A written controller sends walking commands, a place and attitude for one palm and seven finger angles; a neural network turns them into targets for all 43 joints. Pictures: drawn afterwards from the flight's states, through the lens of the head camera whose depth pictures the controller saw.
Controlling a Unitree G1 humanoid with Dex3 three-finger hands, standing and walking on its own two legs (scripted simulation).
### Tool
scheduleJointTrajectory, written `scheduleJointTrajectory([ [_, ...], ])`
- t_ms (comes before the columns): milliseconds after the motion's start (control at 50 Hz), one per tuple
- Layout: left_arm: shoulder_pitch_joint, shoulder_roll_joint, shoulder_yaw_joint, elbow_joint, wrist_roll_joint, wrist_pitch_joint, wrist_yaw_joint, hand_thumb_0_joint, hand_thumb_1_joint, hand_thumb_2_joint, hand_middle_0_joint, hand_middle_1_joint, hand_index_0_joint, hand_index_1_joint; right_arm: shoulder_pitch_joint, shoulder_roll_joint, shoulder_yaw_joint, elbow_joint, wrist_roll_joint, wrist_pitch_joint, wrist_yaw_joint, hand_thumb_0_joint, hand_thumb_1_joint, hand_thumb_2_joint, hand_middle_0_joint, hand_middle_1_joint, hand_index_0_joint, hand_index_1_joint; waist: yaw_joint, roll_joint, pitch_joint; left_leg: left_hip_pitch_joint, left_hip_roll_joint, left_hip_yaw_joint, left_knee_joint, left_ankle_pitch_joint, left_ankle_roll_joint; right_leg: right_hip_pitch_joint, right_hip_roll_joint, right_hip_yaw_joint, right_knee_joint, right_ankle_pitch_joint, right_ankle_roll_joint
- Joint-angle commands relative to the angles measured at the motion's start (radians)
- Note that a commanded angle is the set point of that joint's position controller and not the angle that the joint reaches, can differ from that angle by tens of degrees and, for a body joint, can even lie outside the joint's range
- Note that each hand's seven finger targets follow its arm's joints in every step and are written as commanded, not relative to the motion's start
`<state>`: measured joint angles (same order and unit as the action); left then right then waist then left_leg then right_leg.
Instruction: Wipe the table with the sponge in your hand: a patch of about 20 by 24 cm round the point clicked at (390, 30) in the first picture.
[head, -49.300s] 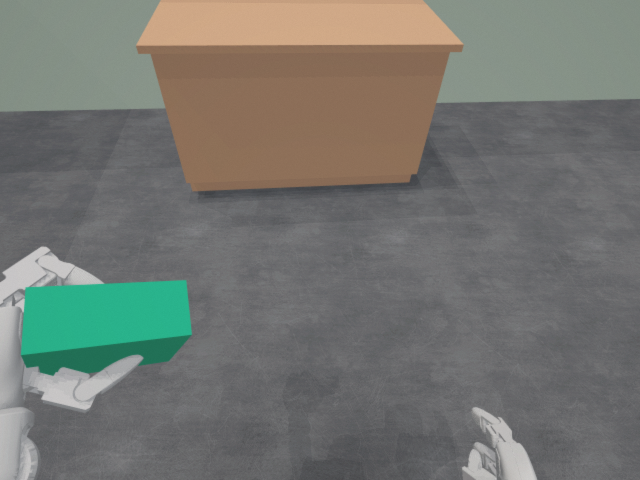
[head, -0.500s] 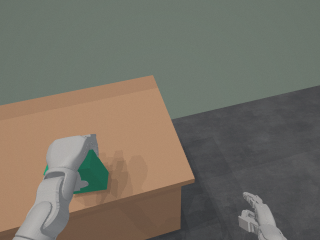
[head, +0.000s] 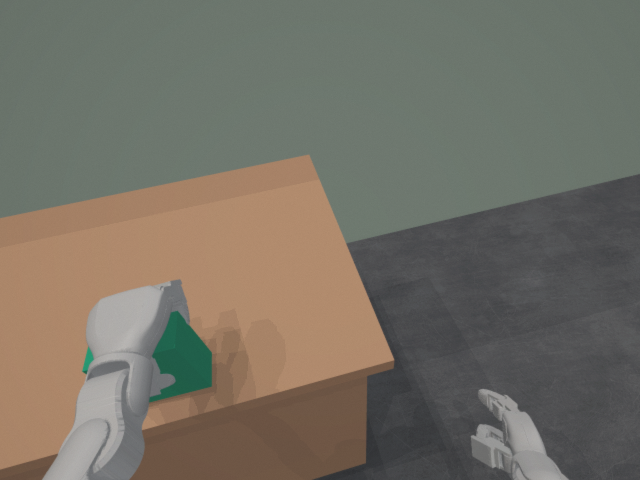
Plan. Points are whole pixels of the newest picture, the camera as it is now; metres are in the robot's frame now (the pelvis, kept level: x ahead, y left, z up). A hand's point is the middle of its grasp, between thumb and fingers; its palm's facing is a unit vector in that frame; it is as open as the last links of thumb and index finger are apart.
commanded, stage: lower the sponge onto the table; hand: left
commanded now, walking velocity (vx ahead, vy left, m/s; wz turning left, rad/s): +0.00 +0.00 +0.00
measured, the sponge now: (161, 367) +0.24 +0.27 +0.00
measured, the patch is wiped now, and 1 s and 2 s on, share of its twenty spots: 0.00 0.10 0.25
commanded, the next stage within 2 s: wipe forward along the first lane in 0.48 s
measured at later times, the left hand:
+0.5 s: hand (154, 349) +0.24 +0.26 +0.04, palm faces -0.07 -0.08 -0.99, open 9.5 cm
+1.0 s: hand (158, 331) +0.27 +0.27 +0.04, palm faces -0.10 -0.04 -0.99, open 9.6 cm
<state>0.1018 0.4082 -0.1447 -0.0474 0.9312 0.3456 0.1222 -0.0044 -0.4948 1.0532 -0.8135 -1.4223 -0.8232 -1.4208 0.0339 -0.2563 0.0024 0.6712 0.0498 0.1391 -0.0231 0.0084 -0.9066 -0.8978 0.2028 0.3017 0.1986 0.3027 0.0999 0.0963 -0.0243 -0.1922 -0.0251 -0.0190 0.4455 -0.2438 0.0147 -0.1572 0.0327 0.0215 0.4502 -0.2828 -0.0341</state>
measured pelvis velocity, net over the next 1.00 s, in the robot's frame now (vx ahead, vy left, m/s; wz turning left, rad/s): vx -0.03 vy -0.02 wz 0.03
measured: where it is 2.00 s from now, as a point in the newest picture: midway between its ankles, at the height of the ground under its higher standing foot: outside the picture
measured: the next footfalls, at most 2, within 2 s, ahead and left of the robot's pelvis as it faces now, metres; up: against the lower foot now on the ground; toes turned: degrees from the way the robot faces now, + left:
none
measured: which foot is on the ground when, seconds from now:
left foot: down 0.00-1.00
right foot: down 0.00-1.00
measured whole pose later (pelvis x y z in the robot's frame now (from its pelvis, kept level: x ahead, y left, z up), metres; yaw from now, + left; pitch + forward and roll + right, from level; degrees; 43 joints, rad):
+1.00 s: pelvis -0.03 -0.02 -0.01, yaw +2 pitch +3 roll +0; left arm -0.20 0.45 -0.10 0.39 0.96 0.22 0.08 0.00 -0.58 1.08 -0.89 -1.37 -0.89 -1.36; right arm 0.09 -0.28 -0.01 0.71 0.07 0.12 -0.07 0.01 -0.91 -0.90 0.20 0.30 0.20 0.30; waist 0.07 0.09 -0.05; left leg -0.35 -0.01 -0.06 0.54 -0.24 0.00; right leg -0.31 0.05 -0.02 0.55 -0.29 -0.06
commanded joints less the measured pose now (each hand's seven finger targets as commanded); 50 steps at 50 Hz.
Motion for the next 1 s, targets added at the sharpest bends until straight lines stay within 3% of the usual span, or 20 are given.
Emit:
scheduleJointTrajectory([
  [0,-0.199,0.171,0.112,-0.132,0.015,0.075,0.028,0.000,0.100,1.300,-1.200,-1.600,-1.200,-1.600,-0.223,-0.120,-0.031,-0.172,0.009,-0.039,-0.006,0.000,-0.900,-0.900,0.200,0.300,0.200,0.300,-0.007,-0.091,-0.179,0.053,-0.013,-0.008,-0.040,0.262,0.031,0.064,0.002,0.033,-0.051,0.301,-0.032],
  [100,-0.286,0.202,0.109,-0.178,0.020,0.024,0.002,0.000,0.100,1.300,-1.200,-1.600,-1.200,-1.600,-0.199,-0.117,-0.035,-0.172,-0.004,-0.050,-0.023,0.000,-0.900,-0.900,0.200,0.300,0.200,0.300,-0.023,-0.065,-0.218,0.088,-0.020,-0.010,-0.021,0.252,0.049,0.060,0.004,0.039,-0.055,0.302,-0.029],
  [160,-0.263,0.191,0.107,-0.097,0.025,-0.013,0.001,0.000,0.100,1.300,-1.200,-1.600,-1.200,-1.600,-0.184,-0.114,-0.034,-0.157,-0.005,-0.057,-0.026,0.000,-0.900,-0.900,0.200,0.300,0.200,0.300,-0.021,-0.080,-0.169,0.063,-0.023,-0.011,-0.023,0.222,0.045,0.026,0.007,0.038,-0.065,0.276,-0.027],
  [180,-0.268,0.228,0.146,-0.091,0.024,-0.016,0.001,0.000,0.100,1.300,-1.200,-1.600,-1.200,-1.600,-0.189,-0.119,-0.035,-0.154,-0.003,-0.056,-0.028,0.000,-0.900,-0.900,0.200,0.300,0.200,0.300,-0.015,-0.070,-0.159,0.060,-0.023,-0.015,-0.030,0.208,0.043,0.021,0.014,0.060,-0.074,0.250,-0.035],
  [200,-0.288,0.190,0.111,-0.080,0.022,-0.022,0.001,0.000,0.100,1.300,-1.200,-1.600,-1.200,-1.600,-0.182,-0.116,-0.036,-0.154,-0.002,-0.057,-0.030,0.000,-0.900,-0.900,0.200,0.300,0.200,0.300,-0.027,-0.073,-0.159,0.056,-0.022,-0.005,-0.028,0.192,0.044,0.017,0.007,0.039,-0.072,0.233,-0.027],
  [280,-0.316,0.227,0.149,-0.024,0.026,-0.035,0.008,0.000,0.100,1.300,-1.200,-1.600,-1.200,-1.600,-0.183,-0.124,-0.038,-0.148,0.000,-0.060,-0.034,0.000,-0.900,-0.900,0.200,0.300,0.200,0.300,-0.017,-0.084,-0.136,0.037,-0.024,-0.012,-0.033,0.154,0.040,-0.013,0.014,0.058,-0.084,0.178,-0.033],
  [300,-0.331,0.189,0.116,-0.016,0.025,-0.041,0.010,0.000,0.100,1.300,-1.200,-1.600,-1.200,-1.600,-0.175,-0.120,-0.041,-0.147,0.002,-0.062,-0.035,0.000,-0.900,-0.900,0.200,0.300,0.200,0.300,-0.030,-0.089,-0.150,0.036,-0.023,-0.004,-0.027,0.147,0.042,-0.011,0.009,0.037,-0.075,0.174,-0.027],
  [380,-0.301,0.231,0.166,0.028,0.026,-0.057,0.020,0.000,0.100,1.300,-1.200,-1.600,-1.200,-1.600,-0.172,-0.129,-0.044,-0.145,0.001,-0.064,-0.035,0.000,-0.900,-0.900,0.200,0.300,0.200,0.300,-0.010,-0.097,-0.170,0.017,-0.028,-0.010,-0.025,0.152,0.038,0.001,0.013,0.059,-0.071,0.191,-0.032],
  [400,-0.313,0.171,0.115,0.036,0.022,-0.062,0.020,0.000,0.100,1.300,-1.200,-1.600,-1.200,-1.600,-0.161,-0.121,-0.046,-0.145,0.004,-0.066,-0.035,0.000,-0.900,-0.900,0.200,0.300,0.200,0.300,-0.029,-0.114,-0.165,0.015,-0.025,0.001,-0.017,0.147,0.042,-0.007,0.008,0.041,-0.064,0.196,-0.025],
  [480,-0.270,0.204,0.154,0.050,0.027,-0.068,0.030,0.000,0.100,1.300,-1.200,-1.600,-1.200,-1.600,-0.159,-0.132,-0.051,-0.146,0.001,-0.067,-0.030,0.000,-0.900,-0.900,0.200,0.300,0.200,0.300,-0.011,-0.116,-0.184,0.003,-0.028,-0.006,-0.010,0.162,0.038,-0.002,0.012,0.060,-0.055,0.224,-0.031],
  [540,-0.260,0.160,0.119,0.072,0.020,-0.073,0.034,0.000,0.100,1.300,-1.200,-1.600,-1.200,-1.600,-0.146,-0.127,-0.054,-0.146,0.005,-0.072,-0.029,0.000,-0.900,-0.900,0.200,0.300,0.200,0.300,-0.025,-0.145,-0.166,-0.009,-0.025,0.004,0.003,0.152,0.043,-0.018,0.007,0.046,-0.053,0.235,-0.020],
  [580,-0.281,0.229,0.178,0.095,0.024,-0.068,0.039,0.000,0.100,1.300,-1.200,-1.600,-1.200,-1.600,-0.152,-0.137,-0.053,-0.136,0.005,-0.067,-0.033,0.000,-0.900,-0.900,0.200,0.300,0.200,0.300,-0.019,-0.157,-0.162,-0.023,-0.028,0.000,0.002,0.135,0.041,-0.019,0.010,0.073,-0.056,0.220,-0.024],
  [600,-0.308,0.174,0.126,0.104,0.020,-0.068,0.038,0.000,0.100,1.300,-1.200,-1.600,-1.200,-1.600,-0.142,-0.129,-0.052,-0.139,0.008,-0.069,-0.036,0.000,-0.900,-0.900,0.200,0.300,0.200,0.300,-0.037,-0.159,-0.153,-0.028,-0.027,0.011,0.004,0.126,0.045,-0.024,0.004,0.047,-0.051,0.217,-0.015],
  [680,-0.391,0.239,0.163,0.172,0.040,-0.065,0.038,0.000,0.100,1.300,-1.200,-1.600,-1.200,-1.600,-0.137,-0.139,-0.048,-0.120,0.010,-0.069,-0.044,0.000,-0.900,-0.900,0.200,0.300,0.200,0.300,-0.035,-0.149,-0.124,-0.043,-0.031,0.002,0.004,0.087,0.041,-0.072,0.010,0.059,-0.061,0.144,-0.021],
  [700,-0.401,0.201,0.131,0.185,0.038,-0.071,0.036,0.000,0.100,1.300,-1.200,-1.600,-1.200,-1.600,-0.122,-0.132,-0.051,-0.122,0.011,-0.072,-0.047,0.000,-0.900,-0.900,0.200,0.300,0.200,0.300,-0.047,-0.149,-0.139,-0.043,-0.031,0.013,0.014,0.088,0.045,-0.066,0.006,0.043,-0.051,0.158,-0.014],
  [780,-0.418,0.235,0.159,0.245,0.051,-0.084,0.031,0.000,0.100,1.300,-1.200,-1.600,-1.200,-1.600,-0.109,-0.139,-0.052,-0.113,0.010,-0.068,-0.047,0.000,-0.900,-0.900,0.200,0.300,0.200,0.300,-0.040,-0.161,-0.157,-0.065,-0.033,0.006,0.023,0.087,0.040,-0.074,0.010,0.058,-0.045,0.162,-0.020],
  [840,-0.490,0.216,0.127,0.312,0.050,-0.098,0.026,0.000,0.100,1.300,-1.200,-1.600,-1.200,-1.600,-0.092,-0.140,-0.052,-0.107,0.015,-0.069,-0.052,0.000,-0.900,-0.900,0.200,0.300,0.200,0.300,-0.063,-0.187,-0.134,-0.093,-0.031,0.017,0.035,0.041,0.042,-0.107,0.005,0.049,-0.048,0.120,-0.009],
  [880,-0.524,0.275,0.172,0.345,0.055,-0.106,0.026,0.000,0.100,1.300,-1.200,-1.600,-1.200,-1.600,-0.089,-0.149,-0.050,-0.104,0.015,-0.066,-0.056,0.000,-0.900,-0.900,0.200,0.300,0.200,0.300,-0.054,-0.172,-0.135,-0.111,-0.035,0.008,0.032,0.022,0.040,-0.117,0.007,0.064,-0.050,0.082,-0.015],
  [900,-0.553,0.214,0.114,0.357,0.054,-0.116,0.024,0.000,0.100,1.300,-1.200,-1.600,-1.200,-1.600,-0.073,-0.140,-0.051,-0.109,0.016,-0.068,-0.056,0.000,-0.900,-0.900,0.200,0.300,0.200,0.300,-0.071,-0.154,-0.135,-0.110,-0.034,0.017,0.040,0.018,0.043,-0.125,0.003,0.042,-0.040,0.084,-0.010],
  [980,-0.590,0.288,0.175,0.443,0.072,-0.143,0.028,0.000,0.100,1.300,-1.200,-1.600,-1.200,-1.600,-0.047,-0.153,-0.055,-0.099,0.015,-0.064,-0.057,0.000,-0.900,-0.900,0.200,0.300,0.200,0.300,-0.061,-0.172,-0.155,-0.146,-0.034,0.012,0.057,0.010,0.042,-0.140,0.006,0.058,-0.032,0.080,-0.016],
])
